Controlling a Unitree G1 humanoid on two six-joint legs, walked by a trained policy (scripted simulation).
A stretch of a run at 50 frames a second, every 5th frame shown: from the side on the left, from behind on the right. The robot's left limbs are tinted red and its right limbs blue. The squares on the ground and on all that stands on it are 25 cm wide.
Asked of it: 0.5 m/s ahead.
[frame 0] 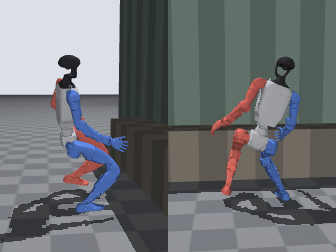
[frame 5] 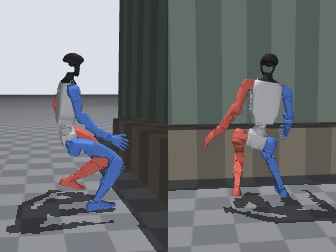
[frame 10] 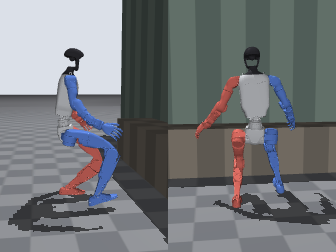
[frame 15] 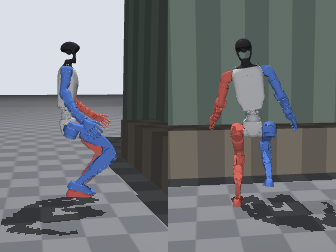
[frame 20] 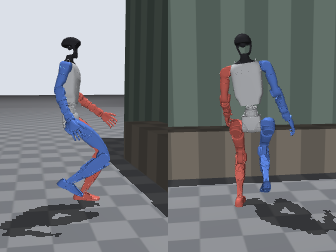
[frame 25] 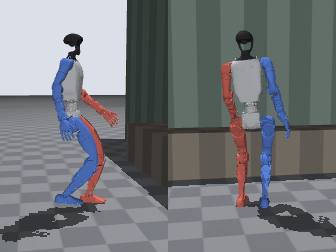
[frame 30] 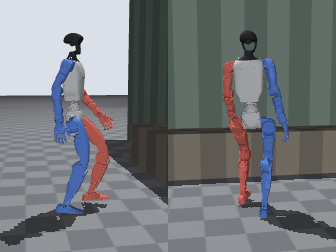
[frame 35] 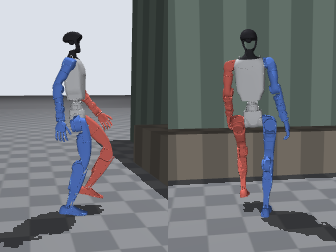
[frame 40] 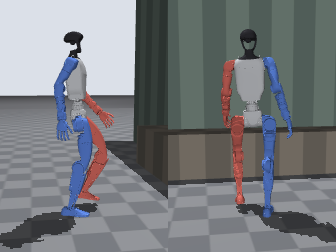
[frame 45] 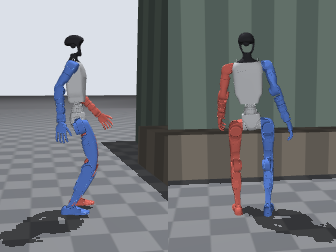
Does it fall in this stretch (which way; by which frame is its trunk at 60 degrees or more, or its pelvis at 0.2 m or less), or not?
no
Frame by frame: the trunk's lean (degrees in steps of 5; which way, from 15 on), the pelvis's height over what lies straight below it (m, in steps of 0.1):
0: 20 to its right, 0.5
5: 10, 0.5
10: 10, 0.6
15: 10, 0.6
20: 5, 0.7
25: 5, 0.7
30: 0, 0.8
35: 5, 0.8
40: 5, 0.8
45: 5, 0.8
